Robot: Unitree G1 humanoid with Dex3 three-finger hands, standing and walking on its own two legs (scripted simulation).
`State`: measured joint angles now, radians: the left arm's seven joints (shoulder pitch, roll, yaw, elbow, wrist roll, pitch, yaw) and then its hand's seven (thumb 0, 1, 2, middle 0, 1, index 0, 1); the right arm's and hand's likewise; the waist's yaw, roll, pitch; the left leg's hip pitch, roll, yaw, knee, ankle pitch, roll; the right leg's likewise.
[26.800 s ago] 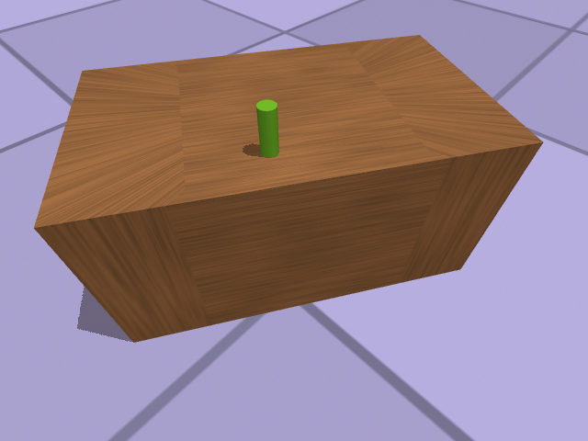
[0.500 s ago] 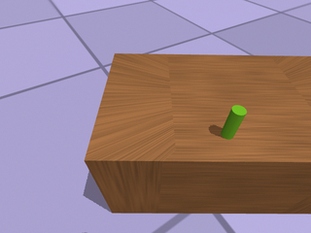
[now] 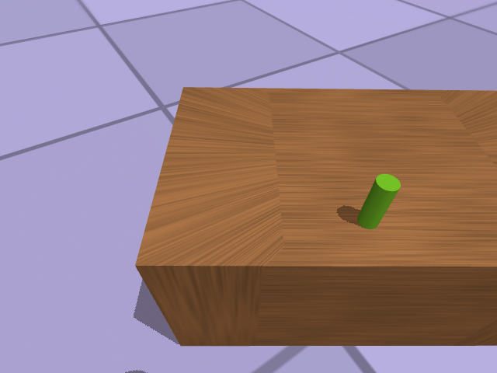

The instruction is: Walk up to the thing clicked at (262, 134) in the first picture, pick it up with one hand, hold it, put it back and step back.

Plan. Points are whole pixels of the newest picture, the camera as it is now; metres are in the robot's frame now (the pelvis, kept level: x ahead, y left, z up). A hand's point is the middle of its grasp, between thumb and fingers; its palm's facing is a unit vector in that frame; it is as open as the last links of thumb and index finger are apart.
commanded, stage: home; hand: right
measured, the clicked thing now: (377, 203) +0.48 -0.28 -0.06
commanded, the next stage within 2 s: stand in 0.26 s
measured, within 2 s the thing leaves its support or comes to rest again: neither
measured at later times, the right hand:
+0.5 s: hand out of the picture +0.07 -0.25 -0.15, palm faces -0.04 +0.93 -0.36, open 16.3 cm
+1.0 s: hand out of the picture +0.08 -0.25 -0.15, palm faces -0.04 +0.93 -0.35, open 7.6 cm
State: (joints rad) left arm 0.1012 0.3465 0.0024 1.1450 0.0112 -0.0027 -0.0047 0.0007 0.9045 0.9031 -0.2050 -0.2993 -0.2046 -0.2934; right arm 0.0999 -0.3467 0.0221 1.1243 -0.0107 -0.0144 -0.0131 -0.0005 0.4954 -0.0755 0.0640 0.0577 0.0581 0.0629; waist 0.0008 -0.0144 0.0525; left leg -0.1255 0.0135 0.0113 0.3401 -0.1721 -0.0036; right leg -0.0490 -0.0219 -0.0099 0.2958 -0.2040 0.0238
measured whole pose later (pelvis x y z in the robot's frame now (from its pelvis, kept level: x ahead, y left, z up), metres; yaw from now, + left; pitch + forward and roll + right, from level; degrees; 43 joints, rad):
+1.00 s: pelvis +0.00 +0.00 +0.00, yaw +1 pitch -2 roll +0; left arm 0.12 0.35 0.00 1.13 0.01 -0.01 -0.01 0.00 0.91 0.90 -0.20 -0.30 -0.20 -0.30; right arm 0.11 -0.34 0.01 1.13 -0.01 -0.01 0.00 0.01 -0.86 -0.89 0.20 0.30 0.20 0.30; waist 0.00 -0.01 0.05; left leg -0.13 0.00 0.00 0.34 -0.17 0.00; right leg -0.05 -0.03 -0.02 0.29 -0.20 0.03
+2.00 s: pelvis +0.00 +0.00 +0.00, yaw +1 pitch -2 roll +0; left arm 0.13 0.35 0.00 1.12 0.01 -0.01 -0.01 0.00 0.91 0.90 -0.21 -0.30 -0.21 -0.30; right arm 0.11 -0.35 0.01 1.13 -0.01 -0.01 0.00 0.01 -0.91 -0.90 0.20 0.30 0.20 0.30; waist 0.00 -0.01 0.05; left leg -0.13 0.01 -0.01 0.33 -0.16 -0.01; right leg -0.05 -0.03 -0.03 0.29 -0.21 0.02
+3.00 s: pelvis -0.01 +0.00 -0.01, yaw +1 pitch -1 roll +0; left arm 0.11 0.37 0.04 1.05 -0.01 0.01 0.00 0.00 0.91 0.90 -0.21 -0.30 -0.21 -0.30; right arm 0.07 -0.35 -0.02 1.07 0.01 0.02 0.01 0.01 -0.91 -0.90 0.21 0.30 0.20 0.30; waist 0.00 -0.02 0.13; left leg -0.20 0.00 -0.01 0.42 -0.19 0.00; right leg -0.15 -0.04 -0.03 0.44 -0.26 0.01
